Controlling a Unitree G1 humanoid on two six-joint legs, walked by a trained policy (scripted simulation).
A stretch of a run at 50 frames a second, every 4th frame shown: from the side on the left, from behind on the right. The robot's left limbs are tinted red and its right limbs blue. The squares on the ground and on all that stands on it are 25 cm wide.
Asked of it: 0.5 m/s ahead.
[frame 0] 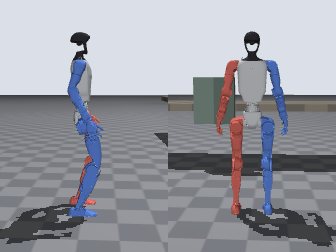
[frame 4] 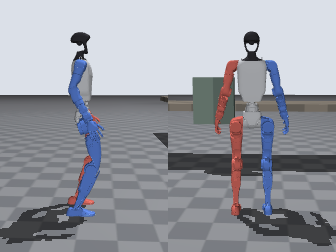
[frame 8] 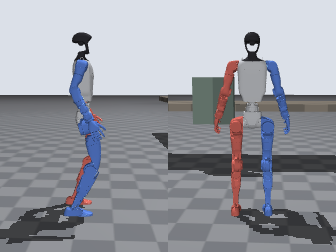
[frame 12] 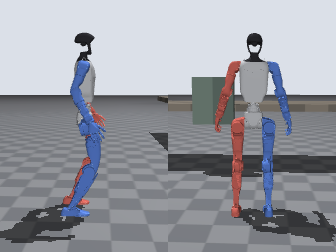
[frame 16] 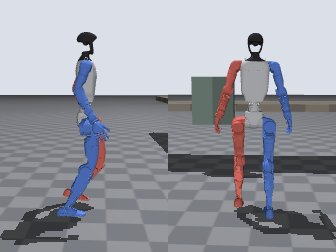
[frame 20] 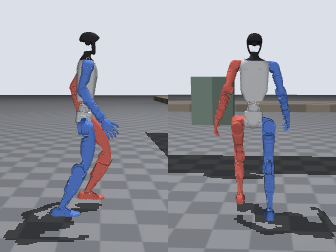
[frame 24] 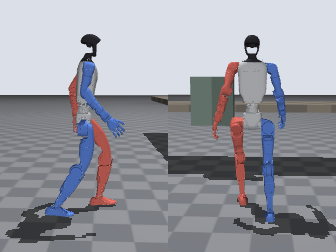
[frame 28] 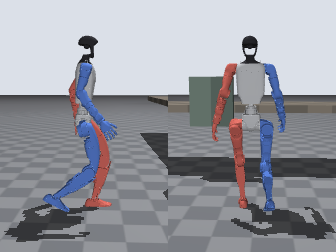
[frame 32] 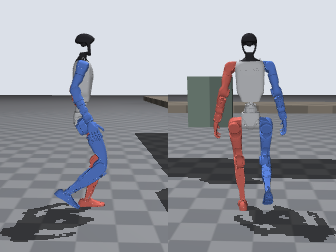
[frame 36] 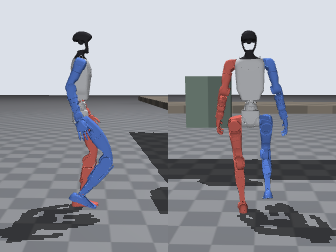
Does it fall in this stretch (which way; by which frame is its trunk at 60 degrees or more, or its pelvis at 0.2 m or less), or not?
no
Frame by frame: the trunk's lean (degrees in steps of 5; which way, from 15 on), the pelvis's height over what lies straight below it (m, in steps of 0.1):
0: 0, 0.8
4: 5, 0.8
8: 0, 0.8
12: 0, 0.8
16: 0, 0.8
20: 5, 0.8
24: 5, 0.8
28: 5, 0.7
32: 5, 0.8
36: 0, 0.8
